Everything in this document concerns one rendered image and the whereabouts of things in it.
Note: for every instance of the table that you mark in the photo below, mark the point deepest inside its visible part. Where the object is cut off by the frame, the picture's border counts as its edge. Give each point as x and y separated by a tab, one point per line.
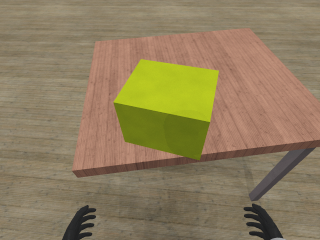
259	106

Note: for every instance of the carton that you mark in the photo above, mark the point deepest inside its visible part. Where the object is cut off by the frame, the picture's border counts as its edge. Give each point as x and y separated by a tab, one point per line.
167	107

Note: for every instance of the robot left hand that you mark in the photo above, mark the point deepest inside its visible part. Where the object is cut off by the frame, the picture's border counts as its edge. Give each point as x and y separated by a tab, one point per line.
75	227

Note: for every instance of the robot right hand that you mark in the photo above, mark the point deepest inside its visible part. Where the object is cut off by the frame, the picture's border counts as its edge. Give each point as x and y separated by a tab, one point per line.
269	228

